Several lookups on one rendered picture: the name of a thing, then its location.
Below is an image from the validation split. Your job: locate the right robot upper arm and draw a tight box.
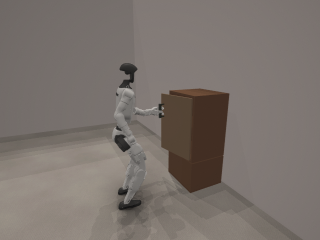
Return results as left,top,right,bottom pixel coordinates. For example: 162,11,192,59
114,88,134,121

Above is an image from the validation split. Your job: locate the robot left shin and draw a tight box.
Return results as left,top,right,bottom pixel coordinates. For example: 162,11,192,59
122,161,138,190

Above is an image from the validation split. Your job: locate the handle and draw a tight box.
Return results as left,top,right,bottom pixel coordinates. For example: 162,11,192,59
158,103,164,118

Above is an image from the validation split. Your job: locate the robot right forearm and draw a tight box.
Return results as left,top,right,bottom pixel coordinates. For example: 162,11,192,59
116,113,137,146

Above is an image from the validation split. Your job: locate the robot left hand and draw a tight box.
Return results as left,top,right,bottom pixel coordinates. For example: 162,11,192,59
151,107,164,116

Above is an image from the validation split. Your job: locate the robot right hand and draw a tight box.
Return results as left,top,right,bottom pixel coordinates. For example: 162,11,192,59
131,142,147,164

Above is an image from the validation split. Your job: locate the cupboard door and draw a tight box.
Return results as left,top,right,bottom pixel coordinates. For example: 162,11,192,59
161,93,193,161

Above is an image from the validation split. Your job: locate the robot right thigh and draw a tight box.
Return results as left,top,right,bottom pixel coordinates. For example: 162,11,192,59
117,136,146,175

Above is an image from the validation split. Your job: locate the robot left forearm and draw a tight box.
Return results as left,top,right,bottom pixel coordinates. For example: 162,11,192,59
133,107,152,116

